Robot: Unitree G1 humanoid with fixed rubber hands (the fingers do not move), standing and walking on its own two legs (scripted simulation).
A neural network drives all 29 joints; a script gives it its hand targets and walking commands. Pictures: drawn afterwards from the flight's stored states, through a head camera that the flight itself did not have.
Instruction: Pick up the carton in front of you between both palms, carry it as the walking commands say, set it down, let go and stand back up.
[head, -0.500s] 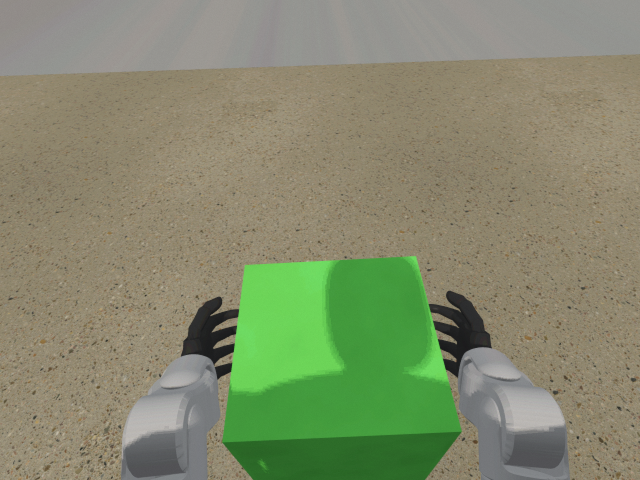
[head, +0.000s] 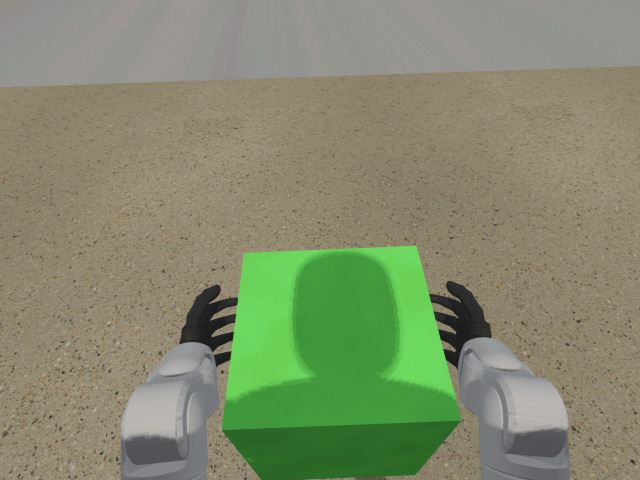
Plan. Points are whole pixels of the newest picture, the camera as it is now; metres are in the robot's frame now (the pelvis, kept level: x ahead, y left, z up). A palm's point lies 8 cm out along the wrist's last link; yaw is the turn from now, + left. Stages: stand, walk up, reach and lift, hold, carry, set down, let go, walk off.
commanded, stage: carry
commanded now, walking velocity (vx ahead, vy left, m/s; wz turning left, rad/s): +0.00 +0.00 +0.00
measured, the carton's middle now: (334, 370) +0.27 -0.01 +0.02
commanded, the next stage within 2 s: hold in 1.92 s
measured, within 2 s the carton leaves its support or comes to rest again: neither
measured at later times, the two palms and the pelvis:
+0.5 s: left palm (213, 339) +0.27 +0.14 +0.09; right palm (469, 332) +0.27 -0.16 +0.09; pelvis +0.03 -0.01 -0.01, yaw +0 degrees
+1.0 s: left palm (213, 373) +0.24 +0.13 +0.07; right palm (473, 365) +0.24 -0.16 +0.07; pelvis -0.01 -0.01 +0.00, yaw +0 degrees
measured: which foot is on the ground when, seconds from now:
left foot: down 0.00-1.00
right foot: down 0.00-1.00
